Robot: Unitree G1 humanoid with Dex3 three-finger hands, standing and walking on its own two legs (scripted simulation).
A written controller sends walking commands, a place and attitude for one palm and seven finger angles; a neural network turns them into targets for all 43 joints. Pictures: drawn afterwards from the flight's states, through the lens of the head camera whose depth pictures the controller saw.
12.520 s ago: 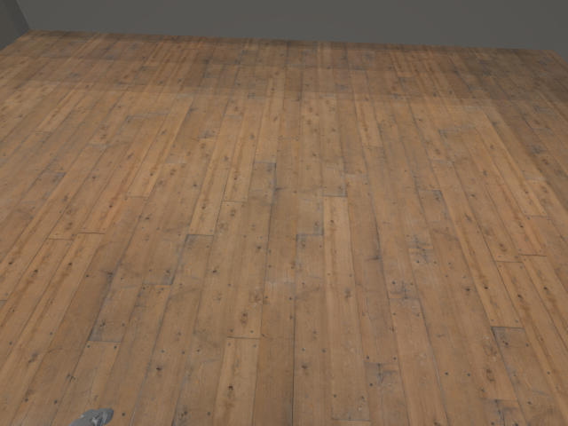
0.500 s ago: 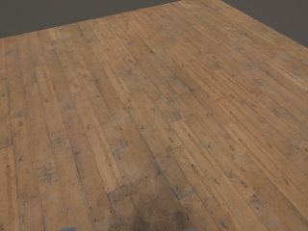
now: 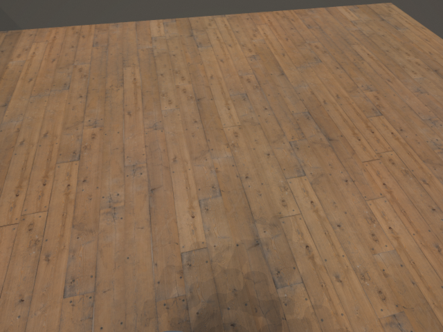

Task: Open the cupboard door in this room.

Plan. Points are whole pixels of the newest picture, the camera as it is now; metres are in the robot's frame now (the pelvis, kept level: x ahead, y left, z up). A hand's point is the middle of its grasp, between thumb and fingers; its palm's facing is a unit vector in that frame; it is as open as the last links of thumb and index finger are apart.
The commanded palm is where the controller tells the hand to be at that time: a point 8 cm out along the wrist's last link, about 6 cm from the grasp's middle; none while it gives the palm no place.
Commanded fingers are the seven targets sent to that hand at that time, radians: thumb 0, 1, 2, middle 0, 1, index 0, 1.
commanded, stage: turn or walk to find it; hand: left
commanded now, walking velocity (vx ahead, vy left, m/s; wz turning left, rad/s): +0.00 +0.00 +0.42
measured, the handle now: out of the picture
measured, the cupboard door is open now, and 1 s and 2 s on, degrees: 0 0 0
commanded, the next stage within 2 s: none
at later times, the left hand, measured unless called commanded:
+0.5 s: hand out of the picture +0.05 +0.21 -0.15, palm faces +0.20 -0.94 -0.28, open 7.3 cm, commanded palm none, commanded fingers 0.00 0.90 0.90 -0.20 -0.30 -0.20 -0.30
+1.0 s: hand out of the picture -0.13 +0.19 -0.18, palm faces +0.47 -0.84 -0.25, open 7.3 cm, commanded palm none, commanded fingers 0.00 0.90 0.90 -0.20 -0.30 -0.20 -0.30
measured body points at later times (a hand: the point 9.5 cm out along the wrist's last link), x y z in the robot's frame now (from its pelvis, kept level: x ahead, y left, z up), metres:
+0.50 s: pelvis -0.02 -0.01 +0.00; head +0.02 -0.02 +0.45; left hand +0.04 +0.26 -0.13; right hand +0.07 -0.24 -0.16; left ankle -0.02 +0.12 -0.73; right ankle -0.01 -0.12 -0.74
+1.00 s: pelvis -0.05 +0.00 -0.01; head -0.01 +0.03 +0.44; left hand -0.15 +0.24 -0.16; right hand +0.15 -0.19 -0.14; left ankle -0.12 +0.09 -0.74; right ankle -0.01 -0.12 -0.73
